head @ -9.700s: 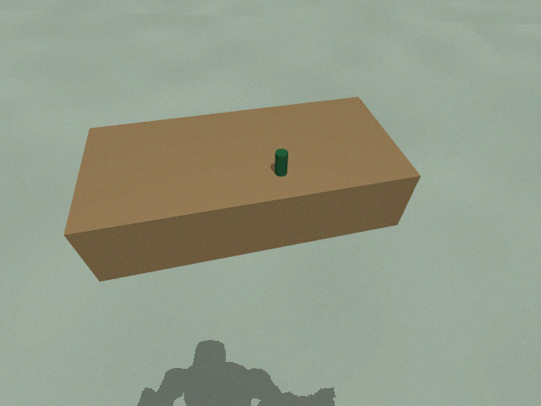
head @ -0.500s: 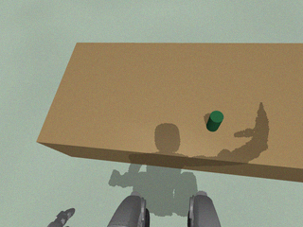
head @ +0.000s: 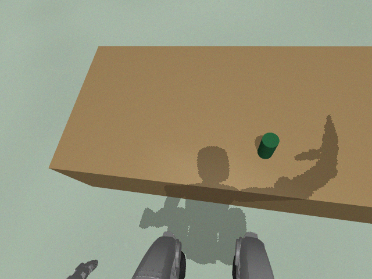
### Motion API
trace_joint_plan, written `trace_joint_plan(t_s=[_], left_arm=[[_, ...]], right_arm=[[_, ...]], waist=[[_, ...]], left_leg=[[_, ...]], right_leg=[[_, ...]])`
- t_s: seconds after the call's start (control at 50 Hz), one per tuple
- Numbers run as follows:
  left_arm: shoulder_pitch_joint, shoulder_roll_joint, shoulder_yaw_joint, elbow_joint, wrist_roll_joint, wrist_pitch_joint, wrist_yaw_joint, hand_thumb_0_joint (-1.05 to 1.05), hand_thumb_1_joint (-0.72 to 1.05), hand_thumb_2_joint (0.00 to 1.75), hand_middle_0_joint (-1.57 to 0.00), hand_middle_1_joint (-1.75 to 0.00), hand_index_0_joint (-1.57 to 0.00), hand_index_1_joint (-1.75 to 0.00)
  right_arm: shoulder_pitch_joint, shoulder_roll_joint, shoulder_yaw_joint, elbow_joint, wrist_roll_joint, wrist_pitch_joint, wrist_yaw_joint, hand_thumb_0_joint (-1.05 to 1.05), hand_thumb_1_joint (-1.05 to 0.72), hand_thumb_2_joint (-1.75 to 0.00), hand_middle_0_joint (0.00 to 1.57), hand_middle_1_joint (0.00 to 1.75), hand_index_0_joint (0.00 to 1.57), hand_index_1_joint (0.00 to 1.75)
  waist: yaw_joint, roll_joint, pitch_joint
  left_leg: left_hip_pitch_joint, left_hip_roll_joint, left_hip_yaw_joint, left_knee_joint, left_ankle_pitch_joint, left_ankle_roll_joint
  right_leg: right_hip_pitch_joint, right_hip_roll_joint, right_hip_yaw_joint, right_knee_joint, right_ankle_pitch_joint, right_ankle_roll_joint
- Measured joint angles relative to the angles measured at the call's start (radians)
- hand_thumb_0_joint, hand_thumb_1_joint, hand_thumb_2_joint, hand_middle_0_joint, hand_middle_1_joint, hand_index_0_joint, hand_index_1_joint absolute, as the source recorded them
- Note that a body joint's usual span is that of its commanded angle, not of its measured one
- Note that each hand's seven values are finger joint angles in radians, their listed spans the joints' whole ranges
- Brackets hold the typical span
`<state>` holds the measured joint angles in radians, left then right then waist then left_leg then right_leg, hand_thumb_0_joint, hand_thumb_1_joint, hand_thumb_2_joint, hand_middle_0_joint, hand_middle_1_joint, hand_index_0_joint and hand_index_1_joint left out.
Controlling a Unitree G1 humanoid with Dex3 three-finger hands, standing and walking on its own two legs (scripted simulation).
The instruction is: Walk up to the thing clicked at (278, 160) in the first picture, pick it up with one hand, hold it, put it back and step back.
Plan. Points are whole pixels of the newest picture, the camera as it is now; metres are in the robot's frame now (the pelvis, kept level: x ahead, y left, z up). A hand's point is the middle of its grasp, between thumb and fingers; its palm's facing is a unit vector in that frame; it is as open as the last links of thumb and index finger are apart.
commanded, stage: approach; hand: right
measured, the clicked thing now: (267, 146) +0.50 -0.18 -0.29
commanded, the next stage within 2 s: close in in 0.46 s
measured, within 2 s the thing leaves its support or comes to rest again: neither
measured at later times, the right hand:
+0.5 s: hand (322, 148) +0.46 -0.31 -0.20, palm faces +0.11 +0.99 +0.01, open 17.2 cm
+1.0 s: hand (280, 148) +0.49 -0.21 -0.26, palm faces +0.12 +0.99 +0.00, open 17.0 cm
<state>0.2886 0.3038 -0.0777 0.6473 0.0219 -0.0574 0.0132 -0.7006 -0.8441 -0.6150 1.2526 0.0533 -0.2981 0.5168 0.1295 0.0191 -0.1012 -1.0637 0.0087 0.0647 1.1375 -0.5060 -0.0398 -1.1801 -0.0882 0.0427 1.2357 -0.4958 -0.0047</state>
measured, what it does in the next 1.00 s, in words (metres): lowers itself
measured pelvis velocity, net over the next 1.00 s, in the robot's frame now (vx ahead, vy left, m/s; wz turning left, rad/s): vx -0.07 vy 0.02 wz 0.11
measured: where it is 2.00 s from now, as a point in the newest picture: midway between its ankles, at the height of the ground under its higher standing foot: outside the picture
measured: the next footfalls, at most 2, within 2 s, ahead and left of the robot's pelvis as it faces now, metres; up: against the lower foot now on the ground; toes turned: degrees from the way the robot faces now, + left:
none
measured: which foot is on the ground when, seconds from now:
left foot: down 0.00-1.00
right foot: down 0.00-1.00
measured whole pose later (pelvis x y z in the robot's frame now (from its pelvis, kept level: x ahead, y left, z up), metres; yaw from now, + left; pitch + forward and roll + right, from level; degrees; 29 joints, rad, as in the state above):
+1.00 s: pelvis -0.07 +0.02 -0.28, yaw +6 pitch +34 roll +7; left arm 0.20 0.29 -0.10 0.64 0.09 0.03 -0.04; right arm -0.93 -0.68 -0.61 1.03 0.06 -0.39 0.28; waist 0.20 -0.01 -0.11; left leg -2.09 -0.03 0.08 2.18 -0.70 -0.02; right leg -2.19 -0.10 0.16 2.22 -0.65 0.03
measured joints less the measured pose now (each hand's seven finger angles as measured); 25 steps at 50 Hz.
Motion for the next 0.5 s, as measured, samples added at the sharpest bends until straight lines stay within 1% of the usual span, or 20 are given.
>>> trace_joint_plan(t_s=[0.06,0.14,0.24,0.3,0.36,0.42,0.5], left_arm=[[-0.001,0.004,-0.006,-0.004,0.005,-0.007,-0.003,0.01,0.90,0.91,-0.19,-0.29,-0.19,-0.30],[-0.004,0.017,-0.015,-0.017,0.018,-0.022,-0.011,0.01,0.89,0.91,-0.19,-0.29,-0.19,-0.30],[-0.027,0.036,-0.027,-0.049,0.026,-0.035,-0.022,0.01,0.89,0.91,-0.19,-0.29,-0.18,-0.30],[-0.057,0.034,-0.036,-0.059,0.031,-0.038,-0.025,0.01,0.89,0.90,-0.19,-0.29,-0.18,-0.30],[-0.096,0.026,-0.046,-0.060,0.042,-0.037,-0.029,0.01,0.89,0.90,-0.19,-0.29,-0.18,-0.30],[-0.130,0.015,-0.049,-0.054,0.058,-0.032,-0.038,0.01,0.89,0.90,-0.19,-0.29,-0.18,-0.30],[-0.157,0.001,-0.049,-0.038,0.073,-0.015,-0.052,0.01,0.90,0.90,-0.19,-0.29,-0.18,-0.29]], right_arm=[[-0.021,-0.010,0.000,0.027,0.013,-0.028,0.006,-0.01,0.49,-0.05,0.06,0.04,0.05,0.04],[-0.056,-0.019,-0.003,0.053,0.045,-0.094,0.025,-0.01,0.50,-0.05,0.05,0.04,0.05,0.04],[-0.084,-0.006,-0.039,0.031,0.101,-0.196,0.065,-0.01,0.51,-0.05,0.05,0.04,0.05,0.04],[-0.101,0.002,-0.072,0.006,0.118,-0.236,0.086,-0.01,0.51,-0.05,0.06,0.04,0.05,0.04],[-0.139,-0.010,-0.110,0.013,0.117,-0.254,0.095,-0.01,0.50,-0.04,0.06,0.04,0.06,0.04],[-0.176,-0.024,-0.135,0.003,0.097,-0.250,0.090,-0.01,0.49,-0.03,0.07,0.04,0.06,0.03],[-0.220,-0.029,-0.135,-0.021,0.059,-0.219,0.068,-0.02,0.47,-0.03,0.07,0.03,0.06,0.03]], waist=[[0.004,0.000,-0.009],[0.010,0.000,-0.034],[0.025,-0.004,-0.072],[0.037,-0.005,-0.078],[0.048,-0.003,-0.065],[0.055,0.000,-0.041],[0.054,0.005,-0.005]], left_leg=[[-0.035,0.000,0.001,0.027,-0.008,0.001],[-0.140,-0.002,-0.001,0.123,-0.039,0.008],[-0.343,-0.005,-0.001,0.321,-0.105,0.003],[-0.465,-0.009,0.002,0.451,-0.144,0.001],[-0.579,-0.014,0.008,0.577,-0.176,0.004],[-0.685,-0.018,0.013,0.692,-0.197,0.007],[-0.800,-0.023,0.016,0.817,-0.209,0.008]], right_leg=[[-0.035,-0.001,0.003,0.026,-0.007,0.000],[-0.138,-0.003,0.008,0.114,-0.033,0.002],[-0.339,-0.008,0.023,0.303,-0.090,0.004],[-0.463,-0.010,0.038,0.428,-0.124,0.008],[-0.580,-0.014,0.057,0.551,-0.152,0.014],[-0.688,-0.014,0.074,0.664,-0.168,0.018],[-0.805,-0.014,0.091,0.785,-0.175,0.021]])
